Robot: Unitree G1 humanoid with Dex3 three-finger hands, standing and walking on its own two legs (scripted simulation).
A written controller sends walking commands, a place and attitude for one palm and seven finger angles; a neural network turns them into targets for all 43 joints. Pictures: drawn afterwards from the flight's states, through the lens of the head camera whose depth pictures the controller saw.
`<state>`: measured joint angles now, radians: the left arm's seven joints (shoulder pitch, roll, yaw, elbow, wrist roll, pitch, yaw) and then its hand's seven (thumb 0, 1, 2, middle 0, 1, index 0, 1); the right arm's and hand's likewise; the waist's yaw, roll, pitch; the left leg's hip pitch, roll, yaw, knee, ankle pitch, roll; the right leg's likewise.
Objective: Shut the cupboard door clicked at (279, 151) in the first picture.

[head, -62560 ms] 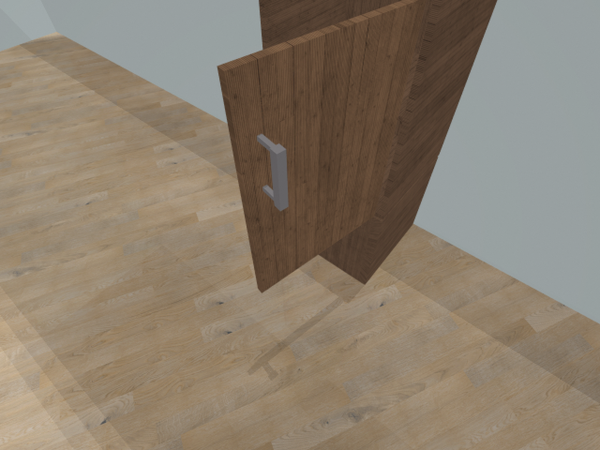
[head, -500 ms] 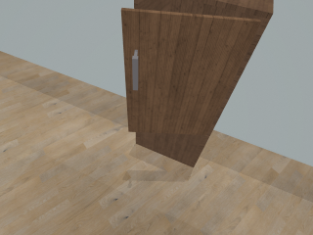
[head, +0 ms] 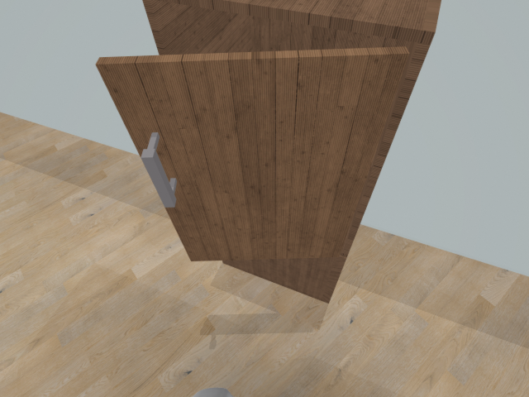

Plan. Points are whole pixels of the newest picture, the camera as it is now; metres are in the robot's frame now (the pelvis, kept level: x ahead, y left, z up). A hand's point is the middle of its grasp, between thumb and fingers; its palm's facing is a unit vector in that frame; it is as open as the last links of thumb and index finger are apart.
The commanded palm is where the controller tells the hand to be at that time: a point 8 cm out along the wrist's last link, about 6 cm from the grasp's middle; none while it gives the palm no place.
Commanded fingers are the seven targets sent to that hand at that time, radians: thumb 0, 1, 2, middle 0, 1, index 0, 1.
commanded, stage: come to a stop and stand still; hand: left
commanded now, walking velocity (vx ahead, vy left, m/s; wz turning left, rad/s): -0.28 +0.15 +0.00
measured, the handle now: (162, 171) +0.45 +0.20 +0.06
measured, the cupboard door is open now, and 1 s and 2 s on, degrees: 23 23 23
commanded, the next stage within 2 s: look again from close up in 1.18 s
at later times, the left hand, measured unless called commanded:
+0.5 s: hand out of the picture +0.02 +0.26 -0.19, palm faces +0.09 -0.97 -0.21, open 7.3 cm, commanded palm none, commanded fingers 0.00 0.90 0.90 -0.20 -0.30 -0.20 -0.30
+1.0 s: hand out of the picture +0.01 +0.18 -0.17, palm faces +0.03 -0.98 -0.21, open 7.2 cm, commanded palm none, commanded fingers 0.00 0.90 0.90 -0.20 -0.30 -0.20 -0.30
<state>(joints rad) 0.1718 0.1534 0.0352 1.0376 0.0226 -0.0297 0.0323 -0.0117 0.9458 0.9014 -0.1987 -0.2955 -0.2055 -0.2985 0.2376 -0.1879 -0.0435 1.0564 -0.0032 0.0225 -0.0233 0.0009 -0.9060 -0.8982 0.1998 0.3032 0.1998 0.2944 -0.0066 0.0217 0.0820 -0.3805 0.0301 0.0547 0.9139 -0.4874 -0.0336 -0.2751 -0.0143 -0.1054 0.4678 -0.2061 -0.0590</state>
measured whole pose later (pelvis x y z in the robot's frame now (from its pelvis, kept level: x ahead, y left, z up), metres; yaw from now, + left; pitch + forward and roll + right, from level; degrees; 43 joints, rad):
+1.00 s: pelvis -0.02 +0.00 +0.00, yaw +1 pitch -2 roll +0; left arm 0.22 0.18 0.01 1.10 0.00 0.01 0.03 0.00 0.94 0.90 -0.20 -0.30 -0.20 -0.30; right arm 0.31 -0.16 -0.01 1.15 -0.02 0.02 -0.02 0.00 -0.91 -0.90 0.20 0.30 0.20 0.29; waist -0.03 -0.01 0.03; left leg -0.20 0.07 0.00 0.43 -0.20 -0.06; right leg -0.09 0.02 -0.02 0.43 -0.31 -0.03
